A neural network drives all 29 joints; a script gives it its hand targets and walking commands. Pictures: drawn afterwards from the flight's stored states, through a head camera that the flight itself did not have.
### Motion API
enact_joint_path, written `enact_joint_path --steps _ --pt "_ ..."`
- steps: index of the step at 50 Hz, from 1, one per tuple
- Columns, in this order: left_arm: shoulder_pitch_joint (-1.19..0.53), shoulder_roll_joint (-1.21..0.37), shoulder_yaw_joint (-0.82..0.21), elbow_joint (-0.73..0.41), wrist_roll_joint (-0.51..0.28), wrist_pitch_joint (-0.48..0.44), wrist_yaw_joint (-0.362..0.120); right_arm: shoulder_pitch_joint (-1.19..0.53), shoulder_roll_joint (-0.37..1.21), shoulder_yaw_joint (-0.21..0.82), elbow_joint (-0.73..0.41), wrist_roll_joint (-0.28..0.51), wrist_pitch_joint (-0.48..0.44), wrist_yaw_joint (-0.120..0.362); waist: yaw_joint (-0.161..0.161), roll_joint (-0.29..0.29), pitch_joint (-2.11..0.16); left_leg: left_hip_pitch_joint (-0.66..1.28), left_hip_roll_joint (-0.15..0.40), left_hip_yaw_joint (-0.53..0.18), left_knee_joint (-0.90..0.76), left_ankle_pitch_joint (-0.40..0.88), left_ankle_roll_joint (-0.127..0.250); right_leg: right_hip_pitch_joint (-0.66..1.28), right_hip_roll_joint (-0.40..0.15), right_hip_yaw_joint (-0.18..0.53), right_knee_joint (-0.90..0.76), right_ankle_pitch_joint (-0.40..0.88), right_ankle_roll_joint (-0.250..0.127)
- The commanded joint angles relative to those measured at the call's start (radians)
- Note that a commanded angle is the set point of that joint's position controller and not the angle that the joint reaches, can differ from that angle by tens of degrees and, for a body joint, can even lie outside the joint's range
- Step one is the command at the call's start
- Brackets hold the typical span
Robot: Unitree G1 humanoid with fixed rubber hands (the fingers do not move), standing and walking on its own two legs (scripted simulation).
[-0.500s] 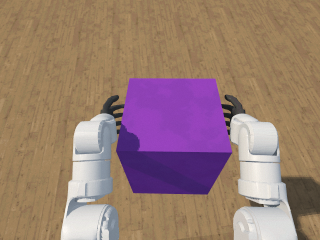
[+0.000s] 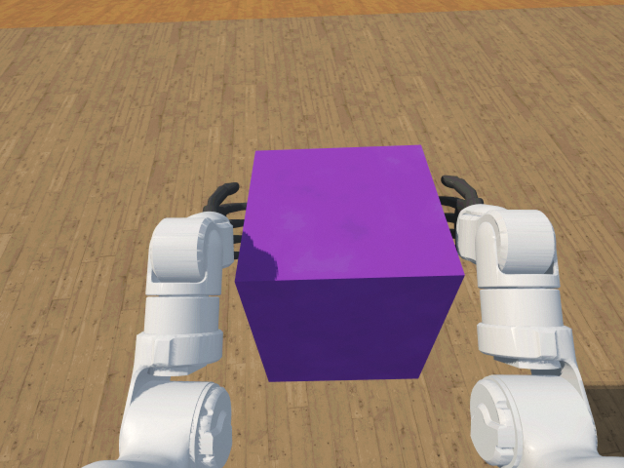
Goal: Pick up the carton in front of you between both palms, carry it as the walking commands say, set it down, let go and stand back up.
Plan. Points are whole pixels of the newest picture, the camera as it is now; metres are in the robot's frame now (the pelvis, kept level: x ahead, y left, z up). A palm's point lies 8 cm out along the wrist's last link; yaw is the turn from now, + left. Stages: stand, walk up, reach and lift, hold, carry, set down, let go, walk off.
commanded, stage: carry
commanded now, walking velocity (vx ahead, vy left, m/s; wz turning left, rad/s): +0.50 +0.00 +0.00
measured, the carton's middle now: (340, 270) +0.36 +0.00 +0.10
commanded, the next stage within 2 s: none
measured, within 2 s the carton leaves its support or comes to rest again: neither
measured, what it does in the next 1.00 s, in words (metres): climbs: right foot 0.03 m higher, then left foot 0.04 m higher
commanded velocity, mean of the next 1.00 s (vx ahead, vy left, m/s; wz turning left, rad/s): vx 0.50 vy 0.00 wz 0.00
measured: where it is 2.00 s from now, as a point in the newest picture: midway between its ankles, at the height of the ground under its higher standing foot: (340, 243)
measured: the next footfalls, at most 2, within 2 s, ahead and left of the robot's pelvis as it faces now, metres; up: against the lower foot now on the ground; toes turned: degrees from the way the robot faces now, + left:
right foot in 0.38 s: +0.31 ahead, -0.11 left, +0.03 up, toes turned -5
left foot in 0.84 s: +0.55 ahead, +0.07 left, +0.08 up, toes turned +5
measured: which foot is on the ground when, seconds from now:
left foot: down 0.00-0.38, up 0.40-0.82, down 0.84-1.00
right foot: down 0.00-0.04, up 0.06-0.36, down 0.38-0.86, up 0.88-1.00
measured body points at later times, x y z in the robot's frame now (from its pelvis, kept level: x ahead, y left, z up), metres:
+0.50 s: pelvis +0.18 -0.04 +0.02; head +0.24 -0.05 +0.46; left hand +0.56 +0.13 +0.14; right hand +0.59 -0.17 +0.15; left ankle +0.06 +0.07 -0.59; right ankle +0.26 -0.11 -0.70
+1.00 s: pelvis +0.46 -0.01 +0.07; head +0.49 -0.02 +0.52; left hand +0.86 +0.10 +0.21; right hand +0.83 -0.20 +0.20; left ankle +0.50 +0.07 -0.65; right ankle +0.38 -0.12 -0.54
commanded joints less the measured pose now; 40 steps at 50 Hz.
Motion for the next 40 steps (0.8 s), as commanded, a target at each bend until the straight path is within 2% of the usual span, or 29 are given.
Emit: enact_joint_path --steps 1,2,3,4,5,6,7,8,10,12,14,15,16,17,18,19,20,21,22,23,24,25,26,30,33,35,38,39,40 --pt "-0.788 -0.959 -0.528 -0.081 -0.426 -0.006 -0.215 -0.736 1.018 0.530 -0.031 0.403 0.012 0.220 0.009 -0.045 -0.230 0.017 0.013 -0.029 -0.109 0.055 0.039 0.115 -0.172 0.192 -0.099 0.256 -0.110" --pt "-0.802 -0.970 -0.522 -0.064 -0.430 0.002 -0.218 -0.727 1.013 0.508 -0.001 0.393 0.017 0.220 -0.016 0.063 -0.240 0.179 0.066 -0.130 -0.157 0.176 0.068 -0.023 -0.094 0.069 0.046 0.305 -0.056" --pt "-0.821 -0.980 -0.513 -0.042 -0.433 0.010 -0.221 -0.704 1.009 0.482 0.033 0.380 0.021 0.218 -0.058 0.210 -0.253 0.367 0.176 -0.311 -0.208 0.374 0.127 -0.233 -0.025 -0.031 0.228 0.240 -0.003" --pt "-0.839 -0.998 -0.505 -0.012 -0.432 0.013 -0.226 -0.696 1.014 0.463 0.051 0.372 0.022 0.215 -0.083 0.309 -0.226 0.503 0.285 -0.475 -0.255 0.601 0.197 -0.463 0.025 -0.050 0.352 -0.069 0.017" --pt "-0.847 -1.019 -0.490 0.015 -0.430 0.011 -0.231 -0.717 1.022 0.456 0.040 0.372 0.021 0.213 -0.097 0.253 -0.190 0.569 0.336 -0.554 -0.263 0.704 0.249 -0.613 0.028 -0.002 0.433 -0.223 0.002" --pt "-0.855 -1.040 -0.481 0.026 -0.425 0.008 -0.232 -0.775 1.045 0.469 0.005 0.385 0.018 0.213 -0.109 0.167 -0.193 0.607 0.348 -0.547 -0.248 0.704 0.257 -0.675 -0.002 0.036 0.480 -0.242 -0.010" --pt "-0.857 -1.053 -0.473 0.025 -0.423 0.007 -0.231 -0.842 1.069 0.488 -0.044 0.408 0.016 0.214 -0.110 0.119 -0.210 0.620 0.338 -0.514 -0.251 0.622 0.239 -0.699 -0.016 0.044 0.503 -0.227 -0.019" --pt "-0.864 -1.060 -0.467 0.012 -0.423 0.007 -0.227 -0.906 1.090 0.508 -0.094 0.434 0.013 0.214 -0.103 0.107 -0.216 0.611 0.319 -0.471 -0.263 0.524 0.213 -0.707 -0.027 0.046 0.514 -0.197 -0.022" --pt "-0.878 -1.055 -0.457 -0.026 -0.417 0.012 -0.212 -0.980 1.107 0.532 -0.172 0.473 0.013 0.212 -0.093 0.129 -0.225 0.565 0.287 -0.392 -0.298 0.408 0.183 -0.687 -0.039 0.038 0.524 -0.100 -0.019" --pt "-0.859 -1.033 -0.444 -0.039 -0.397 0.021 -0.197 -0.974 1.110 0.538 -0.194 0.485 0.021 0.209 -0.083 0.135 -0.209 0.505 0.260 -0.315 -0.330 0.415 0.166 -0.648 -0.056 0.040 0.469 0.006 -0.014" --pt "-0.823 -1.010 -0.434 -0.027 -0.370 0.028 -0.191 -0.937 1.115 0.540 -0.177 0.480 0.031 0.211 -0.067 0.127 -0.193 0.403 0.214 -0.208 -0.329 0.544 0.129 -0.512 -0.040 0.012 0.291 0.115 -0.011" --pt "-0.803 -1.002 -0.429 -0.015 -0.358 0.030 -0.191 -0.922 1.118 0.540 -0.161 0.475 0.036 0.215 -0.054 0.149 -0.197 0.346 0.189 -0.144 -0.308 0.656 0.105 -0.398 -0.007 -0.029 0.184 0.130 -0.017" --pt "-0.794 -0.996 -0.427 -0.010 -0.349 0.030 -0.193 -0.912 1.123 0.543 -0.145 0.472 0.038 0.220 -0.019 0.180 -0.227 0.295 0.170 -0.086 -0.239 0.896 0.082 -0.247 0.056 -0.105 0.124 0.111 -0.028" --pt "-0.781 -0.994 -0.428 0.004 -0.341 0.028 -0.195 -0.903 1.130 0.543 -0.130 0.469 0.040 0.224 0.029 0.171 -0.279 0.252 0.160 -0.031 -0.107 1.095 0.058 -0.071 0.120 -0.176 0.077 0.158 -0.037" --pt "-0.780 -0.999 -0.433 0.010 -0.340 0.022 -0.201 -0.891 1.131 0.546 -0.115 0.459 0.038 0.227 0.085 0.119 -0.372 0.187 0.136 0.027 0.091 1.050 0.014 0.169 0.135 -0.184 -0.039 0.233 -0.050" --pt "-0.772 -1.025 -0.440 0.010 -0.357 0.016 -0.211 -0.902 1.121 0.546 -0.115 0.444 0.034 0.229 0.124 0.030 -0.464 0.003 0.093 0.000 0.287 0.684 -0.007 0.429 0.027 -0.002 -0.061 0.155 -0.065" --pt "-0.812 -1.015 -0.448 0.000 -0.358 0.007 -0.217 -0.882 1.145 0.537 -0.105 0.426 0.038 0.233 0.062 -0.308 -0.557 -0.253 -0.068 -0.035 0.567 -0.115 -0.062 0.617 -0.325 0.626 -0.198 0.234 -0.227" --pt "-0.817 -1.048 -0.466 -0.022 -0.383 0.004 -0.225 -0.894 1.121 0.526 -0.112 0.409 0.035 0.231 0.069 -0.281 -0.558 -0.355 -0.075 -0.148 0.715 -0.140 -0.041 0.606 -0.326 0.808 -0.315 0.151 -0.281" --pt "-0.880 -1.070 -0.498 -0.093 -0.407 -0.002 -0.232 -0.922 1.135 0.532 -0.123 0.403 0.030 0.227 0.074 -0.173 -0.465 -0.432 -0.035 -0.165 0.785 -0.085 -0.018 0.550 -0.306 0.702 -0.261 0.193 -0.268" --pt "-0.928 -1.096 -0.529 -0.154 -0.441 -0.006 -0.236 -0.910 1.131 0.524 -0.141 0.394 0.026 0.221 0.067 -0.073 -0.420 -0.461 -0.009 -0.153 0.796 -0.050 -0.003 0.485 -0.283 0.592 -0.210 0.301 -0.245" --pt "-0.967 -1.121 -0.553 -0.208 -0.472 -0.009 -0.239 -0.889 1.125 0.519 -0.154 0.383 0.024 0.213 0.052 -0.046 -0.414 -0.468 0.013 -0.157 0.774 -0.025 0.012 0.450 -0.261 0.518 -0.196 0.353 -0.221" --pt "-0.990 -1.133 -0.566 -0.251 -0.492 -0.011 -0.239 -0.875 1.115 0.517 -0.175 0.369 0.023 0.205 0.045 -0.038 -0.432 -0.444 0.028 -0.158 0.740 -0.008 0.018 0.423 -0.247 0.466 -0.208 0.296 -0.205" --pt "-1.000 -1.128 -0.577 -0.284 -0.504 -0.012 -0.238 -0.858 1.104 0.514 -0.189 0.359 0.022 0.197 0.042 -0.042 -0.439 -0.442 0.031 -0.147 0.713 -0.009 0.020 0.413 -0.240 0.435 -0.221 0.246 -0.198" --pt "-0.969 -1.084 -0.601 -0.328 -0.507 -0.004 -0.240 -0.797 1.041 0.528 -0.223 0.314 0.019 0.177 0.049 -0.051 -0.427 -0.535 0.037 -0.100 0.631 -0.040 0.000 0.435 -0.251 0.387 -0.253 0.229 -0.237" --pt "-0.918 -1.044 -0.606 -0.276 -0.490 0.011 -0.249 -0.768 1.005 0.545 -0.197 0.290 0.029 0.175 0.066 -0.059 -0.385 -0.592 0.051 -0.075 0.517 -0.009 -0.023 0.463 -0.248 0.346 -0.279 0.253 -0.246" --pt "-0.890 -1.035 -0.606 -0.216 -0.477 0.018 -0.259 -0.757 1.004 0.557 -0.151 0.284 0.036 0.183 0.077 -0.062 -0.343 -0.584 0.045 -0.046 0.397 0.010 -0.028 0.463 -0.233 0.296 -0.288 0.335 -0.237" --pt "-0.869 -1.040 -0.585 -0.124 -0.463 0.021 -0.275 -0.752 1.030 0.558 -0.076 0.288 0.040 0.200 0.081 -0.102 -0.287 -0.482 -0.004 0.034 0.218 0.035 -0.012 0.425 -0.202 0.203 -0.271 0.534 -0.205" --pt "-0.873 -1.045 -0.575 -0.102 -0.462 0.021 -0.280 -0.760 1.039 0.555 -0.060 0.294 0.040 0.204 0.076 -0.125 -0.272 -0.426 -0.030 0.071 0.169 0.016 -0.003 0.403 -0.194 0.173 -0.257 0.591 -0.192" --pt "-0.876 -1.050 -0.562 -0.080 -0.460 0.020 -0.283 -0.767 1.048 0.549 -0.043 0.301 0.040 0.207 0.053 -0.146 -0.276 -0.305 -0.072 0.112 0.104 -0.015 0.013 0.352 -0.179 0.122 -0.209 0.718 -0.168"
